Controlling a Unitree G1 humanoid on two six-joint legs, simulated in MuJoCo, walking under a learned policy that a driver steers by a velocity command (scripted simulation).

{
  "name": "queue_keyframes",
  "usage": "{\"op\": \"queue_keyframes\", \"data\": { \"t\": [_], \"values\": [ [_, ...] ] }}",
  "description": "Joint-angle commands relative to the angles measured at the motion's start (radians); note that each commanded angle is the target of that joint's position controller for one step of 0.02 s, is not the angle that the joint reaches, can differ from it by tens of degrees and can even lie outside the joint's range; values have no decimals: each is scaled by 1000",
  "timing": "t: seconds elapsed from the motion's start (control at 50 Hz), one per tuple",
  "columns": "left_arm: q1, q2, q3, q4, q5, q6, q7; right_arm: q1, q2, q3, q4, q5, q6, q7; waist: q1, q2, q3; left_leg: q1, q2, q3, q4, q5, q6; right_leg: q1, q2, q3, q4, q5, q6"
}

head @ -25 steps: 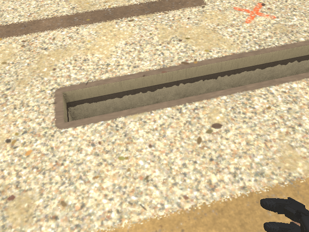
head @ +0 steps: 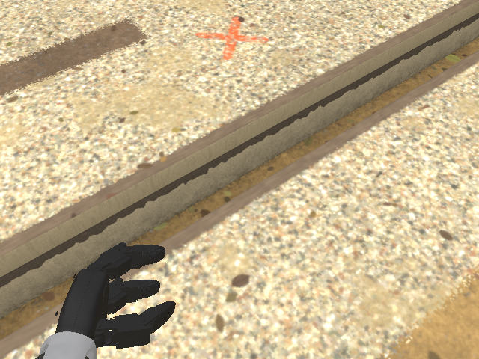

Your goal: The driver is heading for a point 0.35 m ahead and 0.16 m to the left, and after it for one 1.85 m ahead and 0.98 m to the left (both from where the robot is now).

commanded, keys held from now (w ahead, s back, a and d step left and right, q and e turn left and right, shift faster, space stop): w+q+shift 0.20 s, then q+shift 0.72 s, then shift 0.08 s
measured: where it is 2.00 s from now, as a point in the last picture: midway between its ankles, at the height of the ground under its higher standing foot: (197, 316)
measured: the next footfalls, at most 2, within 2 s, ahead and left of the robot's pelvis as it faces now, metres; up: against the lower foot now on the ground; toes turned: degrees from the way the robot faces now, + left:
right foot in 0.04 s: +0.26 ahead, -0.13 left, +0.00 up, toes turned +3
left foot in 0.42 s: +0.55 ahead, +0.16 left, +0.00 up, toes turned +22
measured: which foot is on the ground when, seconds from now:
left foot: down 0.00-0.04, up 0.06-0.40, down 0.42-0.96, up 0.98-1.00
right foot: up 0.00-0.02, down 0.04-0.40, up 0.42-0.94, down 0.96-1.00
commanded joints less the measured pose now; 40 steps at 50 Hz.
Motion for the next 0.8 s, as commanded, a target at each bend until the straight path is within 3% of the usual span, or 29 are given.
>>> {"op": "queue_keyframes", "data": {
  "t": [0.02,0.04,0.06,0.08,0.1,0.12,0.14,0.16,0.18,0.2,0.22,0.26,0.3,0.32,0.34,0.36,0.4,0.42,0.44,0.46,0.48,0.5,0.52,0.58,0.62,0.64,0.72,0.74,0.8],
  "values": [
    [224,209,106,-32,-20,-10,28,-78,-274,-56,-37,-22,14,-11,303,203,-114,-277,191,-70,396,1233,109,580,76,-44,-42,-94,-28],
    [475,245,125,27,-13,4,52,-127,-247,-51,-69,-39,12,-10,418,191,-248,-560,150,-79,707,991,82,965,-60,72,47,-162,-49],
    [553,341,143,61,27,3,53,32,-40,-7,-106,-33,-13,-6,284,-174,-479,-902,-2,-85,1109,107,50,1321,-365,583,-24,-523,-165],
    [599,271,132,72,29,2,48,-4,-92,-13,-114,29,-38,-2,323,-282,-582,-988,-4,-166,1262,-3,61,1282,-403,872,-261,-764,-197],
    [541,201,117,103,19,3,51,-168,-159,-44,-156,63,-38,-11,322,-231,-330,-1103,41,-125,1310,50,60,1129,-355,711,-304,-750,-152],
    [492,161,109,128,13,2,51,-253,-151,-46,-179,53,-34,-14,300,-130,-187,-1122,83,-93,1291,110,59,962,-335,545,-306,-596,-135],
    [443,135,104,148,26,-3,49,-290,-133,-49,-185,29,-22,-15,253,-62,-104,-1070,117,-82,1260,143,59,788,-306,424,-326,-456,-126],
    [397,93,96,164,44,-11,48,-262,-106,-53,-184,26,0,-8,194,-74,-64,-999,152,-94,1238,172,58,656,-281,325,-353,-387,-120],
    [352,63,92,176,41,-15,46,-237,-76,-52,-184,32,27,-1,156,-97,-38,-954,173,-97,1226,162,53,570,-274,247,-380,-344,-116],
    [304,48,91,188,27,-17,44,-237,-56,-53,-189,38,52,0,127,-105,9,-952,193,-97,1198,127,48,504,-273,164,-412,-295,-103],
    [255,48,92,191,23,-18,46,-267,-53,-54,-207,33,72,-2,108,-93,77,-958,201,-88,1168,125,35,431,-272,75,-428,-139,-93],
    [173,94,101,189,39,-21,60,-308,-72,-59,-248,4,81,0,69,-72,135,-928,182,-48,1021,265,7,328,-222,-96,-423,107,-73],
    [136,126,106,182,37,-18,82,-309,-76,-58,-239,-23,66,26,62,-38,108,-741,119,42,745,535,6,252,-128,-244,-365,128,-41],
    [177,164,115,189,30,-20,92,-310,-93,-66,-233,-26,61,41,79,-13,58,-651,72,92,681,629,7,282,-130,-251,-338,170,-37],
    [196,213,126,193,18,-21,95,-296,-109,-74,-237,-21,65,53,73,-27,19,-602,43,113,646,651,18,347,-149,-246,-292,267,-30],
    [189,247,135,193,-8,-20,96,-269,-140,-86,-240,-19,79,56,49,-52,-10,-571,13,132,622,603,38,420,-163,-238,-217,405,-17],
    [156,287,148,185,-45,1,86,-100,-236,-131,-222,-26,105,51,-50,-73,-113,-397,-51,174,606,473,98,505,-188,-218,83,640,17],
    [142,272,144,189,-49,5,77,36,-303,-165,-197,-23,115,39,-131,-9,-166,-194,-51,132,538,544,144,422,-155,-208,387,491,64],
    [191,142,113,194,-8,7,64,-52,-353,-165,-195,-3,118,22,-31,310,-28,-217,18,-43,433,984,192,241,43,-185,783,-583,123],
    [473,90,94,182,12,1,44,-245,-393,-139,-302,-57,89,23,208,497,-195,-91,192,-519,401,1151,388,31,130,10,1044,-762,136],
    [485,207,101,168,10,4,40,-305,-371,-145,-388,-51,79,44,164,326,-372,-69,292,-761,212,713,439,38,105,145,1034,-691,110],
    [335,254,111,140,-6,13,47,-323,-331,-141,-398,-25,71,58,133,130,-261,-176,258,-753,138,369,391,-7,94,131,936,-604,87],
    [250,234,111,127,8,26,66,-349,-305,-138,-387,-3,66,57,156,-15,-160,-298,212,-699,126,217,329,-15,60,129,829,-523,77],
    [229,222,113,135,28,67,83,-392,-274,-132,-401,-17,67,21,193,9,-128,-490,126,-539,162,451,280,119,24,160,633,-456,97],
    [169,175,104,132,42,75,88,-358,-261,-129,-390,-15,82,-9,175,-8,-150,-491,95,-448,214,714,272,129,42,141,536,-442,119],
    [141,171,102,125,46,80,92,-335,-280,-134,-387,-12,93,-22,160,-17,-166,-455,100,-452,238,791,270,98,50,150,500,-417,133],
    [65,155,97,118,26,94,100,-350,-291,-136,-405,3,142,-66,142,45,-181,-421,55,-478,245,582,199,59,83,174,365,-277,148],
    [39,154,95,108,29,91,93,-360,-294,-136,-411,1,154,-75,135,55,-170,-426,42,-491,241,530,185,61,94,174,335,-243,143],
    [13,137,93,99,34,85,84,-384,-277,-136,-426,-10,165,-73,130,133,-140,-464,-1,-493,248,476,164,132,119,149,263,-207,136]
  ]
}}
